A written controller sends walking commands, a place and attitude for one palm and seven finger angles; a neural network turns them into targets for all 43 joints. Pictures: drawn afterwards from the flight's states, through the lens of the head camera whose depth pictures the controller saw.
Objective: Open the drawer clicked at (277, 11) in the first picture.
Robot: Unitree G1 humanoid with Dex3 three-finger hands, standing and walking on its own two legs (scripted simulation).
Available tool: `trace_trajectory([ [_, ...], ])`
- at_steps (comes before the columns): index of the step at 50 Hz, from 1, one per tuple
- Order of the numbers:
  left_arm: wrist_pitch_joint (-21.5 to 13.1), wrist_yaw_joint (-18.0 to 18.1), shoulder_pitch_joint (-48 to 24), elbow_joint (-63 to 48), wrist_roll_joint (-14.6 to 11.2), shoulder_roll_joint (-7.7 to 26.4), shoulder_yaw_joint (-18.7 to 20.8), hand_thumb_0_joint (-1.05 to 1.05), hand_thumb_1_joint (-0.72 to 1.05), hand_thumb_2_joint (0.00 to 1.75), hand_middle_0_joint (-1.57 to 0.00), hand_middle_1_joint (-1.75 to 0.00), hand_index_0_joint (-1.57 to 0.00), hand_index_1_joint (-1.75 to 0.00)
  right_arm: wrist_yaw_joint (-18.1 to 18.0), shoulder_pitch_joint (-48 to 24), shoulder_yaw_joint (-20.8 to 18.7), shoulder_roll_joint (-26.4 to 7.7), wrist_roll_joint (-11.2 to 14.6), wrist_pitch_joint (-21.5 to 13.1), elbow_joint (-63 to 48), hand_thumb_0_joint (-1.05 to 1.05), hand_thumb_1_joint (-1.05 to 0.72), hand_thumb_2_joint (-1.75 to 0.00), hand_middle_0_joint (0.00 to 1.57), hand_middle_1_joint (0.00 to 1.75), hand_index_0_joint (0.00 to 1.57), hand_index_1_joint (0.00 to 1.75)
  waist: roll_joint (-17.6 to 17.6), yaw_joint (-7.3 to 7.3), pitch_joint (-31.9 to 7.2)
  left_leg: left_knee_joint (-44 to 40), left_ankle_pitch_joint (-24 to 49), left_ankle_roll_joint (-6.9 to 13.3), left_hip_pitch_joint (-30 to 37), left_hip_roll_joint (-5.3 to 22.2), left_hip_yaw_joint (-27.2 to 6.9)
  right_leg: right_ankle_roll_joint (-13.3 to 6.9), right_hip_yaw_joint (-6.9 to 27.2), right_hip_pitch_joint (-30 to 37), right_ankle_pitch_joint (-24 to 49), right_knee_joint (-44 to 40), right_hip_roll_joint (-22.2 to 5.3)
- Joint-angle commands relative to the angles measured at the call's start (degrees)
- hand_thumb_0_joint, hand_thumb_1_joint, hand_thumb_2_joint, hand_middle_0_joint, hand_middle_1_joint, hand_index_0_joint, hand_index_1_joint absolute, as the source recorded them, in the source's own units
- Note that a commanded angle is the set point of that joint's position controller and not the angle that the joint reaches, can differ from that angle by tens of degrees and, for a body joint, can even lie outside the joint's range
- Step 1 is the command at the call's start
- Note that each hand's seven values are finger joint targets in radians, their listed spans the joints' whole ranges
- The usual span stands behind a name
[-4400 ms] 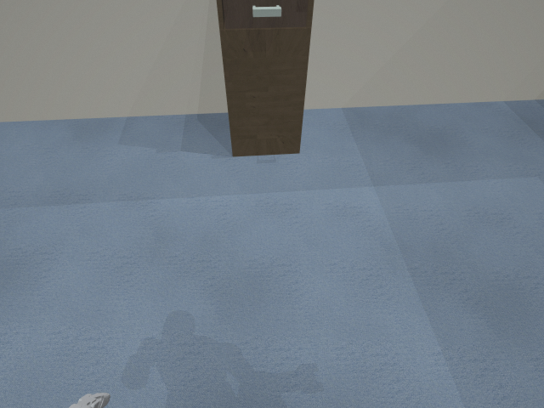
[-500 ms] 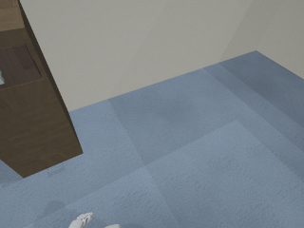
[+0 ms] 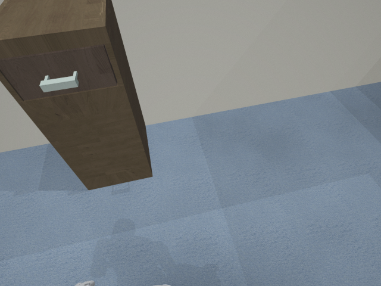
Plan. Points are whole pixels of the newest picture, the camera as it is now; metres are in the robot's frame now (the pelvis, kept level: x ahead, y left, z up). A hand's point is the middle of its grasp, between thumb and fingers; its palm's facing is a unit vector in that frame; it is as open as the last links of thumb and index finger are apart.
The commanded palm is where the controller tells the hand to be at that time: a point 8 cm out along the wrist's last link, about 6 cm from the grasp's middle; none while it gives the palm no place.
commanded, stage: turn to face it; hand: left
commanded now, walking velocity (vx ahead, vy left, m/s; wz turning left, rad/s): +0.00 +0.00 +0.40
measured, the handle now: (60, 79) +0.72 +0.48 +0.01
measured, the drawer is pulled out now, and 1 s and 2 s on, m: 0.00 0.00 0.00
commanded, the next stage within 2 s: take the last steps up to it in 0.24 s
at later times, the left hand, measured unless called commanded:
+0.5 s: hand out of the picture -0.06 +0.23 -0.17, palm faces +0.25 -0.94 -0.23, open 7.4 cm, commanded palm none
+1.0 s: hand out of the picture +0.07 +0.21 -0.15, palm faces +0.32 -0.92 -0.23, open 7.2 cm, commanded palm none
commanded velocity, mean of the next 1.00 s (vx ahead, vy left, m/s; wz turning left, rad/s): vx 0.20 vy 0.03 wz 0.15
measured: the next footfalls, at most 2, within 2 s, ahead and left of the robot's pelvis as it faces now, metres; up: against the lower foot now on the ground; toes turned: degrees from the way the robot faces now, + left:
left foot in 0.40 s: -0.02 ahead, +0.13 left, +0.00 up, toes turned +15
right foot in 0.84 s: +0.15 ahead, -0.06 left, +0.00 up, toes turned +7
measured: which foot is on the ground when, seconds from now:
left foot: down 0.00-0.00, up 0.02-0.38, down 0.40-0.84, up 0.86-1.00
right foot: down 0.00-0.40, up 0.42-0.82, down 0.84-1.00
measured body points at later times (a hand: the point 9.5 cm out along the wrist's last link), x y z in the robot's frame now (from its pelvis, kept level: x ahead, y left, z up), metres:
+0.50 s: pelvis -0.02 +0.02 +0.01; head +0.00 +0.05 +0.46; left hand -0.07 +0.28 -0.15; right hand +0.14 -0.19 -0.12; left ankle -0.06 +0.12 -0.73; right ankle -0.02 -0.11 -0.68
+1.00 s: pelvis +0.08 +0.02 +0.01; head +0.08 +0.00 +0.46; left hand +0.05 +0.26 -0.13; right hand +0.10 -0.21 -0.15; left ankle +0.02 +0.14 -0.66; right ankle +0.11 -0.07 -0.73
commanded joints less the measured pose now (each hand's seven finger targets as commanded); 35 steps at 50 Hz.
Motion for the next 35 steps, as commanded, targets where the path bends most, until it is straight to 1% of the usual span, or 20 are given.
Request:
trace_trajectory([
  [1,-1.7,1.3,4.1,-4.6,1.0,13.0,2.9,0.00,0.90,0.90,-0.20,-0.30,-0.20,-0.30,0.0,-3.2,-2.4,-7.2,-0.5,-0.4,-6.3,0.00,-0.90,-0.90,0.20,0.30,0.20,0.30,-16.2,2.37,-3.0,29.1,-18.7,-1.6,-11.7,1.5,-1.6,-10.2,21.0,2.2,1.1,-20.5,-25.0],
  [2,-1.7,1.2,0.4,-5.0,0.9,11.7,2.3,0.00,0.90,0.90,-0.20,-0.30,-0.20,-0.30,0.3,-3.0,-2.5,-6.4,-0.5,0.2,-5.2,0.00,-0.90,-0.90,0.20,0.30,0.20,0.30,-15.0,0.38,-0.2,34.3,-15.3,-1.8,-11.7,2.3,-1.0,-9.4,17.1,-1.1,0.0,-20.0,-21.3],
  [4,-2.0,0.9,-2.6,-5.3,1.0,8.1,1.2,0.00,0.90,0.90,-0.20,-0.30,-0.20,-0.30,0.8,-0.9,-2.0,-5.7,-0.6,0.1,-3.2,0.00,-0.90,-0.90,0.20,0.30,0.20,0.30,-12.6,-1.29,1.2,37.7,-9.0,-3.0,-11.7,3.7,1.3,-7.8,6.8,0.2,8.5,-16.3,-15.7],
  [6,-2.3,1.0,-0.1,-4.4,1.2,7.5,1.0,0.00,0.90,0.90,-0.20,-0.30,-0.20,-0.30,0.8,-1.5,-1.6,-4.6,-0.3,0.0,-2.8,0.00,-0.90,-0.90,0.20,0.30,0.20,0.30,-12.8,-0.26,0.0,34.5,-9.0,-3.8,-10.4,3.8,3.1,-7.9,3.6,3.4,17.0,-14.4,-15.2],
  [10,-2.2,0.9,6.0,-1.4,1.5,9.5,1.5,0.00,0.90,0.90,-0.20,-0.30,-0.20,-0.30,0.5,-6.4,-0.7,-3.4,0.1,-0.1,-3.4,0.00,-0.90,-0.90,0.20,0.30,0.20,0.30,-11.8,3.02,-1.8,22.6,-13.4,-4.3,-7.0,3.6,5.8,-9.6,3.0,9.1,24.7,-12.3,-16.9],
  [13,-2.0,0.8,8.0,-0.1,1.8,11.0,2.0,0.00,0.90,0.90,-0.20,-0.30,-0.20,-0.30,0.3,-8.1,0.1,-2.7,0.4,-0.7,-3.6,0.00,-0.90,-0.90,0.20,0.30,0.20,0.30,-13.8,4.32,-4.2,13.4,-15.4,-3.8,-3.6,2.9,7.5,-10.3,2.9,12.7,32.4,-9.8,-17.3],
  [15,-1.9,0.8,7.8,1.0,1.7,11.3,2.2,0.00,0.90,0.90,-0.20,-0.30,-0.20,-0.30,0.0,-7.2,0.4,-2.6,0.6,-1.0,-3.1,0.00,-0.90,-0.90,0.20,0.30,0.20,0.30,-14.8,4.03,-5.5,7.4,-14.4,-3.3,-0.1,2.5,8.5,-9.7,2.5,13.5,34.8,-7.9,-17.4],
  [16,-1.7,0.8,7.1,1.3,1.6,11.4,2.2,0.00,0.90,0.90,-0.20,-0.30,-0.20,-0.30,-0.2,-5.4,0.5,-2.8,0.6,-1.3,-2.5,0.00,-0.90,-0.90,0.20,0.30,0.20,0.30,-15.0,2.98,-6.2,2.6,-11.6,-3.0,2.7,2.5,8.9,-8.8,1.7,12.8,34.6,-6.4,-17.0],
  [17,-1.6,0.8,6.1,1.6,1.3,11.0,2.1,0.00,0.90,0.90,-0.20,-0.30,-0.20,-0.30,-0.3,-3.3,0.6,-2.8,0.5,-1.6,-1.5,0.00,-0.90,-0.90,0.20,0.30,0.20,0.30,-14.6,1.79,-6.9,-3.8,-6.2,-2.7,7.4,2.3,9.1,-7.0,0.3,11.0,32.3,-4.6,-15.6],
  [18,-1.4,0.7,5.7,1.7,0.7,9.9,1.9,0.00,0.90,0.90,-0.20,-0.30,-0.20,-0.30,-0.3,-1.0,0.6,-4.3,0.3,-2.2,-0.7,0.00,-0.90,-0.90,0.20,0.30,0.20,0.30,-11.6,0.50,-8.3,-11.5,0.7,-1.8,14.6,3.7,8.4,-4.2,-1.6,7.3,26.1,-1.4,-14.0],
  [19,-1.1,0.4,6.5,0.9,0.2,7.2,1.6,0.00,0.90,0.90,-0.20,-0.30,-0.20,-0.30,-0.5,0.3,-0.3,-8.7,-0.2,-2.8,-0.4,0.00,-0.90,-0.90,0.20,0.30,0.20,0.30,0.0,-0.04,-10.0,-13.7,8.2,1.5,23.4,12.5,-1.4,-0.8,-5.3,-2.3,10.8,5.5,-9.5],
  [20,-1.1,-0.2,4.6,-0.6,0.6,4.1,0.4,0.00,0.90,0.90,-0.20,-0.30,-0.20,-0.30,-0.5,3.0,-1.1,-13.3,-0.5,-2.6,-0.1,0.00,-0.90,-0.90,0.20,0.30,0.20,0.30,12.6,-1.58,-8.8,-14.3,15.4,7.4,26.8,23.5,-13.1,1.4,-7.3,-14.1,-15.3,15.4,-4.2],
  [21,-0.3,0.2,-0.9,-1.0,1.3,4.9,0.2,0.00,0.90,0.90,-0.20,-0.30,-0.20,-0.30,-1.1,5.6,-1.2,-12.9,-0.7,-2.5,1.5,0.00,-0.90,-0.90,0.20,0.30,0.20,0.30,14.1,-4.49,-5.2,-18.2,6.7,10.3,20.8,24.1,-15.5,1.2,-3.3,-16.0,-18.8,23.3,-3.7],
  [22,-0.3,-0.3,-3.2,-0.9,1.4,5.3,0.7,0.00,0.90,0.90,-0.20,-0.30,-0.20,-0.30,-1.6,5.0,-0.8,-11.2,-0.7,-2.6,1.9,0.00,-0.90,-0.90,0.20,0.30,0.20,0.30,11.9,-3.66,-1.0,-19.4,1.1,10.9,17.8,22.2,-15.3,0.6,-0.8,-18.9,-15.2,27.9,-3.9],
  [23,-0.5,-1.0,-2.6,0.1,1.2,5.2,0.8,0.00,0.90,0.90,-0.20,-0.30,-0.20,-0.30,-1.8,2.7,-0.1,-9.3,-0.6,-3.0,1.5,0.00,-0.90,-0.90,0.20,0.30,0.20,0.30,9.6,-2.08,1.6,-20.2,-3.4,10.6,15.3,20.2,-13.2,0.2,0.1,-19.2,-10.9,29.9,-4.4],
  [24,-0.8,-1.4,-0.1,1.5,1.3,4.6,0.7,0.00,0.90,0.90,-0.20,-0.30,-0.20,-0.30,-1.9,0.8,0.4,-7.7,-0.5,-3.5,1.1,0.00,-0.90,-0.90,0.20,0.30,0.20,0.30,8.3,-0.37,2.0,-20.7,-4.6,9.6,14.8,17.9,-9.9,0.2,-0.2,-18.5,-7.4,30.1,-4.5],
  [25,-1.1,-1.8,1.4,2.7,1.4,4.7,0.5,0.00,0.90,0.90,-0.20,-0.30,-0.20,-0.30,-1.9,0.9,0.6,-7.2,-0.3,-4.1,1.1,0.00,-0.90,-0.90,0.20,0.30,0.20,0.30,6.5,0.06,0.6,-20.6,-3.1,9.2,15.3,16.6,-8.2,0.4,-0.8,-17.2,-5.5,29.4,-4.5],
  [26,-1.2,-1.9,2.5,3.4,1.3,4.1,0.3,0.00,0.90,0.90,-0.20,-0.30,-0.20,-0.30,-1.9,1.4,0.7,-7.0,-0.3,-4.4,1.3,0.00,-0.90,-0.90,0.20,0.30,0.20,0.30,6.9,0.34,0.3,-20.8,-1.7,9.2,15.7,15.7,-6.6,0.6,-1.4,-16.5,-4.4,28.4,-4.2],
  [30,-1.7,-1.9,0.0,3.3,1.4,3.2,-0.2,0.00,0.90,0.90,-0.20,-0.30,-0.20,-0.30,-2.1,7.5,0.5,-5.5,-0.1,-5.4,3.7,0.00,-0.90,-0.90,0.20,0.30,0.20,0.30,3.8,-1.05,0.7,-21.2,3.4,11.1,19.7,16.2,-8.0,1.0,-1.6,-17.5,-3.6,22.3,-4.0],
  [35,-2.2,-2.0,-2.9,2.4,1.2,1.8,-0.6,0.00,0.90,0.90,-0.20,-0.30,-0.20,-0.30,-2.0,9.5,0.4,-5.6,-0.5,-5.5,5.9,0.00,-0.90,-0.90,0.20,0.30,0.20,0.30,4.2,-1.20,2.4,-21.5,-1.4,11.3,16.6,16.5,-8.3,0.5,-2.6,-11.9,-3.9,10.5,-3.4],
])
